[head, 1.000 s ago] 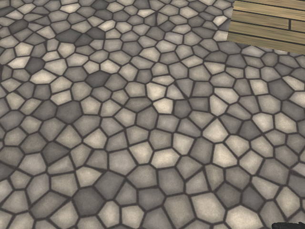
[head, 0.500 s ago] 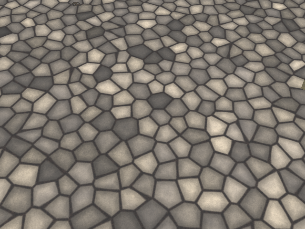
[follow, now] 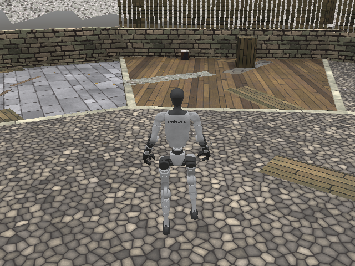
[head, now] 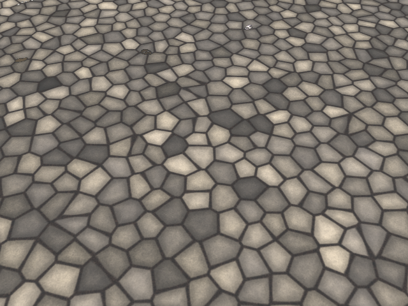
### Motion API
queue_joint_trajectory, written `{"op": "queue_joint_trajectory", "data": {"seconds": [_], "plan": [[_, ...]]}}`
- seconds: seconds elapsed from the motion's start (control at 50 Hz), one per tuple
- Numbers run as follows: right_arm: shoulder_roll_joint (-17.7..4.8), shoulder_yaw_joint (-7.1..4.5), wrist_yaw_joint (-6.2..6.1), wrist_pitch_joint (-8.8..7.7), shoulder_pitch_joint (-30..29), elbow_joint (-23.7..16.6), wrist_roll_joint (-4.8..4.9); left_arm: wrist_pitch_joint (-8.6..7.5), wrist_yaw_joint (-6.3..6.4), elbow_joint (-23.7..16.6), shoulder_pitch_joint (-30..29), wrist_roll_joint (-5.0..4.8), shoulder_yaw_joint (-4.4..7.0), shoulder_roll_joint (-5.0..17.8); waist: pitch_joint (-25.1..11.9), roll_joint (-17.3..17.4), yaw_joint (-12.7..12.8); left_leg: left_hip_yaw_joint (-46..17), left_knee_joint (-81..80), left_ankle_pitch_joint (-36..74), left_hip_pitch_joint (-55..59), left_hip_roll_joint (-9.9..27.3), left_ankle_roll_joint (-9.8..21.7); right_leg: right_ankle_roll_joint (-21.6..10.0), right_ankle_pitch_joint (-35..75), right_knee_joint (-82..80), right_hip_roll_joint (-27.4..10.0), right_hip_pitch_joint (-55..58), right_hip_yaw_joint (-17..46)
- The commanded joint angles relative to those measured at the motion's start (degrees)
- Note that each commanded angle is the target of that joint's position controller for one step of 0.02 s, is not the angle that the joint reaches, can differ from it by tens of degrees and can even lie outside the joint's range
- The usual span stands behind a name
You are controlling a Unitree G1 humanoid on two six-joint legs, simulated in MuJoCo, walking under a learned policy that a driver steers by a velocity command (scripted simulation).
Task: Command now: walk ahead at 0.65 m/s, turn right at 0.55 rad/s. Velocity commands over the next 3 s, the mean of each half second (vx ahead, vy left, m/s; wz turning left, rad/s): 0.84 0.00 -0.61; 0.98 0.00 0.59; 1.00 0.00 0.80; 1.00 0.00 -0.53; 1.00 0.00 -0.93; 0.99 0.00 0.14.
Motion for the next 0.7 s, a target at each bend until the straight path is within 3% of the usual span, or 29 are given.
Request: {"op": "queue_joint_trajectory", "data": {"seconds": [0.02, 0.06, 0.08, 0.14, 0.16, 0.18, 0.2, 0.22, 0.24, 0.26, 0.28, 0.3, 0.32, 0.34, 0.36, 0.4, 0.46, 0.5, 0.56, 0.62, 0.66, 0.68, 0.7], "plan": [[-10.2, -3.39, 0.29, -0.52, 4.6, -0.2, -2.22, 0.63, -3.06, -7.0, -10.7, 4.58, 1.02, 3.8, 8.0, 5.0, -4.2, -7.9, -11.7, -10.4, 5.8, 17.0, 6.8, 0.0, 0.3, 1.1, -1.3, -14.9, -2.4], [-10.3, -3.54, 0.27, -0.96, 4.3, 0.4, -1.75, 1.13, -4.43, -8.5, -12.5, 2.96, 0.73, 3.6, 9.5, 6.7, -4.0, -4.1, -12.4, -8.8, 4.1, 17.3, 5.7, -0.8, 1.7, -0.2, -2.9, -13.7, -3.3], [-10.5, -3.68, 0.19, -1.18, 4.3, 0.9, -1.67, 1.20, -4.75, -9.3, -13.4, 2.59, 0.57, 3.7, 10.0, 6.6, -3.8, -2.8, -12.7, -8.1, 4.2, 18.0, 5.3, -1.6, 1.8, -1.5, -3.5, -13.2, -3.6], [-11.4, -4.09, 0.04, -1.16, 5.5, 2.7, -2.00, 1.45, -4.70, -11.0, -15.5, 2.54, 0.01, 4.0, 10.4, 5.7, -3.8, 2.2, -11.4, -3.1, 7.0, 18.9, 4.6, -5.0, -2.4, -5.1, -3.3, -10.8, -6.9], [-11.8, -4.13, 0.08, -1.03, 5.5, 3.2, -2.06, 1.55, -4.41, -11.3, -14.9, 2.50, -0.12, 4.1, 9.9, 5.9, -3.2, 4.6, -9.2, 4.9, 7.0, 18.7, 4.1, -6.7, -5.0, -6.4, -2.0, -7.5, -8.9], [-12.6, -4.14, 0.08, -0.93, 4.8, 3.5, -1.88, 1.62, -3.89, -10.9, -12.2, 2.45, 0.01, 4.5, 7.8, 6.5, -1.3, 7.7, -4.0, 22.1, 6.0, 18.1, 3.3, -8.5, -7.7, -7.5, 0.9, -0.9, -11.5], [-13.6, -4.22, 0.02, -0.60, 4.6, 4.0, -1.48, 1.48, -3.12, -9.1, -5.7, 2.35, 0.61, 5.6, 3.5, 6.2, 2.1, 10.8, 7.2, 43.0, 4.6, 17.1, 2.9, -10.0, -9.8, -7.3, 5.2, 9.2, -14.0], [-14.2, -4.01, -0.12, -0.05, 3.4, 3.7, -1.01, 1.01, -2.31, -5.3, 7.6, 2.49, 1.72, 7.4, -3.9, 3.5, 9.0, 13.5, 25.1, 53.9, -1.8, 14.9, 1.8, -11.8, -8.9, -10.0, 9.3, 26.6, -14.6], [-11.2, -2.69, 0.08, -0.18, 4.4, 1.9, -1.16, 0.76, -1.26, -2.0, 19.0, 2.82, 3.99, 13.8, -11.2, -6.3, 13.0, 13.5, 46.7, 37.5, -19.3, 11.2, -0.5, -14.4, -20.8, -15.5, 3.6, 46.8, -0.8], [-4.7, -1.03, 1.26, -1.33, 1.6, -2.7, -1.45, 0.87, -0.69, -3.0, 15.6, 1.74, 5.13, 20.4, -13.3, -23.2, 7.6, 5.5, 63.8, -11.8, -40.4, 0.0, -3.3, -18.9, -41.9, -32.3, -10.2, 54.4, 35.7], [-9.0, -1.15, 1.49, -2.11, -4.0, -4.0, -2.20, 0.86, -0.53, -5.2, 13.8, 1.73, 4.92, 19.1, -11.2, -11.6, 9.7, -4.5, 69.2, -8.3, -48.3, 0.9, -2.3, -19.8, -37.7, -36.9, -12.7, 54.5, 44.1], [-9.7, -1.14, 1.51, -2.76, -7.0, -4.4, -1.92, 0.83, 0.17, -3.6, 14.2, 2.00, 4.40, 17.0, -4.9, -4.8, 9.0, -5.1, 68.8, -5.3, -50.9, 4.0, -1.6, -19.0, -26.8, -35.1, -12.4, 51.1, 38.3], [-8.9, -0.60, 1.30, -3.04, -4.6, -3.1, -1.87, 0.46, 0.72, -3.1, 13.2, 1.81, 3.82, 14.7, 0.1, 0.8, 5.5, -5.0, 62.0, -1.4, -46.6, 6.9, -1.5, -17.3, -16.9, -34.2, -10.5, 41.8, 31.6], [-8.4, -0.35, 1.20, -2.37, -3.5, -2.8, -2.72, 0.06, 1.03, -3.4, 9.9, 1.45, 3.17, 13.1, 2.1, 2.1, 2.5, -5.0, 57.5, -1.2, -41.6, 8.3, -2.0, -15.8, -13.8, -34.9, -7.3, 34.4, 26.0], [-8.0, 0.08, 1.51, -1.21, 0.3, -1.2, -3.19, -0.54, 1.32, -4.3, 6.7, 1.72, 2.23, 10.9, 2.7, -0.1, -0.2, -4.5, 54.9, -0.2, -37.5, 9.3, -2.4, -15.4, -12.2, -35.8, -5.5, 29.5, 21.8], [-7.2, 0.38, 2.35, 1.07, 2.4, 0.9, -3.10, -2.04, 1.15, -4.0, 5.9, 1.62, 0.67, 7.1, 4.5, -0.8, -1.4, -2.3, 51.6, 1.4, -35.2, 10.0, -2.7, -14.5, -10.1, -39.1, -2.5, 24.4, 15.6], [-6.4, 0.81, 2.85, 1.87, -6.8, -1.9, -1.42, -3.79, 0.35, -1.8, 10.6, 1.05, 0.59, 7.8, 10.9, -1.4, 1.4, 1.4, 42.4, 10.1, -40.7, 9.9, -2.3, -11.7, 6.6, -44.1, -2.1, 24.4, 9.2], [-5.7, 1.15, 3.22, 1.48, -11.1, -2.5, -0.50, -4.62, 0.14, -0.9, 12.1, 0.92, 0.08, 6.8, 11.9, -0.3, 2.8, 3.5, 35.1, 16.2, -40.4, 8.1, -1.0, -8.4, 17.8, -45.1, -0.4, 26.2, 3.3], [-3.5, 2.07, 4.04, 0.78, -14.5, -2.9, 0.65, -5.94, 0.86, 1.4, 13.7, 1.39, -0.71, 6.6, 11.5, -1.4, 3.2, 5.9, 24.4, 22.8, -34.2, 3.9, 2.2, -5.0, 36.2, -48.6, -1.7, 29.2, -3.6], [-5.6, 1.53, 3.99, 0.59, -10.3, -0.2, 1.01, -6.32, 2.40, 2.3, 12.1, 1.96, -0.59, 8.7, 6.2, -4.2, -0.3, 8.3, 20.2, 24.6, -25.2, -2.4, 4.7, -1.3, 64.8, -43.9, -3.9, 38.2, -8.1], [-9.2, 0.26, 3.35, 1.34, 0.1, 3.7, 0.65, -5.03, 4.13, 2.0, 9.6, 3.56, 0.22, 10.7, -0.3, -6.7, -6.2, 10.2, 21.7, 18.5, -15.5, -7.3, 5.8, 0.6, 84.1, -29.6, -6.1, 43.0, -9.7], [-11.5, -0.79, 2.95, 1.69, 10.4, 7.0, 0.59, -4.07, 4.79, 1.4, 7.1, 4.35, 0.63, 11.6, -4.1, -7.0, -11.2, 9.8, 22.3, 15.2, -6.4, -8.7, 6.8, 1.1, 88.7, -15.8, -6.6, 41.4, -9.8], [-13.6, -2.18, 2.33, 1.84, 23.8, 10.9, 0.70, -3.21, 5.16, 0.1, 1.4, 4.60, 1.23, 13.1, -6.0, -5.9, -18.8, 5.1, 18.0, 13.0, 3.9, -5.7, 10.1, 1.4, 84.3, 6.2, -5.4, 34.6, -10.6]]}}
